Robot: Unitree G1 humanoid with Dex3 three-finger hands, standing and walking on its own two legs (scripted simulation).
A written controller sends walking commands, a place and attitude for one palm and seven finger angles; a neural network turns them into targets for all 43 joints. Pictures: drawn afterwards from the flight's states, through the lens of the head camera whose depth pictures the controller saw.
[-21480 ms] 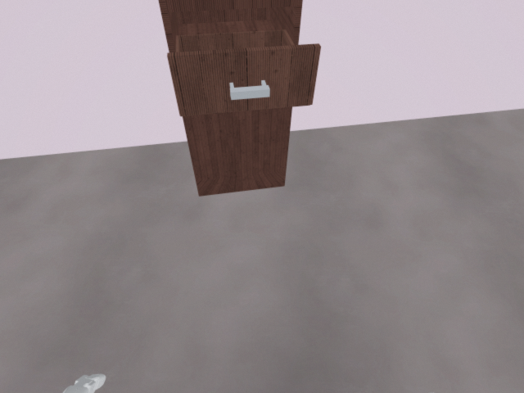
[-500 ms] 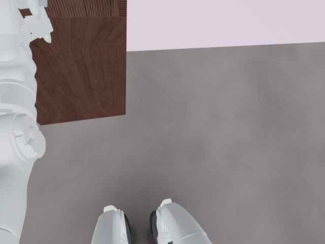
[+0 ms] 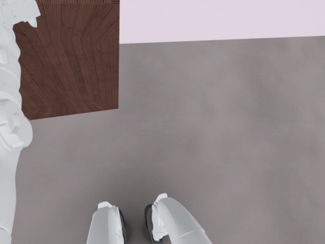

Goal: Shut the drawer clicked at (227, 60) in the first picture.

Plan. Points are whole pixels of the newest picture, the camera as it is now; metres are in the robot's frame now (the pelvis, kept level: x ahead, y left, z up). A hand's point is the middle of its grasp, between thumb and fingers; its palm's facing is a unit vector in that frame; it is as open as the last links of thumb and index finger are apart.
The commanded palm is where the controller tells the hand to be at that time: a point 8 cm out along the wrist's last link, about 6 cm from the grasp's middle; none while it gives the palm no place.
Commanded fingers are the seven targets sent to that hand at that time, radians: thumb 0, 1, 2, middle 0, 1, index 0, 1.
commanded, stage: pull the fist back off the drawer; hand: left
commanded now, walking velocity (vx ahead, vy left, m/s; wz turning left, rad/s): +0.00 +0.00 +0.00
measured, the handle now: out of the picture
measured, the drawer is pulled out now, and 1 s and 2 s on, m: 0.00 0.00 0.00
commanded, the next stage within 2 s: draw the hand back to the body in 0.56 s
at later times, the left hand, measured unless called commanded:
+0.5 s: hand (32, 4) +0.60 +0.15 +0.10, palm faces +0.08 -1.00 -0.01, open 3.3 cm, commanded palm +0.58 +0.18 +0.10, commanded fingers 0.00 0.90 0.90 -1.40 -1.60 -1.40 -1.60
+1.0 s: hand out of the picture +0.49 +0.19 +0.15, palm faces +0.10 -1.00 -0.01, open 3.3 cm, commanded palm +0.45 +0.23 +0.15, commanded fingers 0.00 0.90 0.90 -1.40 -1.60 -1.40 -1.60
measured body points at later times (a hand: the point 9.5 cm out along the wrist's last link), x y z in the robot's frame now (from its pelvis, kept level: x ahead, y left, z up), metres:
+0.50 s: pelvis +0.02 +0.00 +0.01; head +0.19 +0.03 +0.43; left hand +0.59 +0.21 +0.11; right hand -0.05 -0.24 -0.08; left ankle +0.05 +0.06 -0.64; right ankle +0.02 -0.11 -0.64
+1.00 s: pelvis +0.08 +0.00 +0.06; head +0.14 +0.01 +0.51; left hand +0.48 +0.24 +0.15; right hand +0.13 -0.26 -0.05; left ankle +0.05 +0.06 -0.64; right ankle +0.02 -0.11 -0.64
